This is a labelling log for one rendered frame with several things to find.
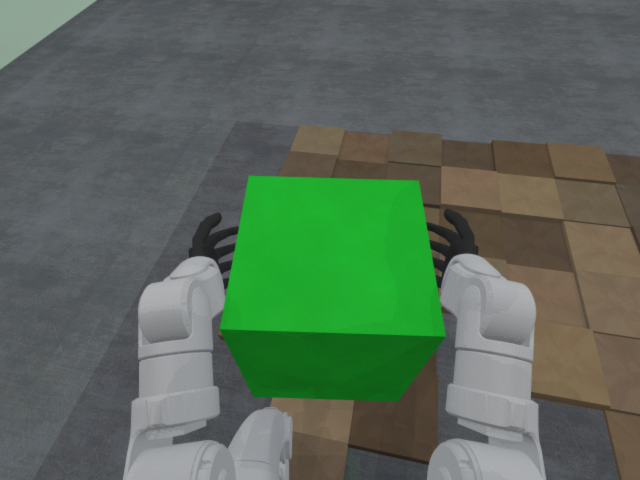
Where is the robot right hand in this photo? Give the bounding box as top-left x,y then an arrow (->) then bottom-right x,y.
426,209 -> 478,288

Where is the right robot upper arm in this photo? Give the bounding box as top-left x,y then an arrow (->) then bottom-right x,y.
427,439 -> 543,480

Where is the left robot forearm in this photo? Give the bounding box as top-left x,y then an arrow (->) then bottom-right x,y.
123,256 -> 226,480

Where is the left robot upper arm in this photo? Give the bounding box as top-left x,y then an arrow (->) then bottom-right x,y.
126,440 -> 236,480

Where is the right robot forearm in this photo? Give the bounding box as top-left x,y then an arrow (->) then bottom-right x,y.
440,254 -> 546,480

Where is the robot left shin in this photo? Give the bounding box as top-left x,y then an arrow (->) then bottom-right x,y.
264,407 -> 289,480

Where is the robot left hand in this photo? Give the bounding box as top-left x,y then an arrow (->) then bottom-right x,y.
189,213 -> 239,290

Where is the left robot thigh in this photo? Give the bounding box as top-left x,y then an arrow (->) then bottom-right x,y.
228,409 -> 293,480

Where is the carton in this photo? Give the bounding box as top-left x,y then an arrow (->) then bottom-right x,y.
220,176 -> 446,402

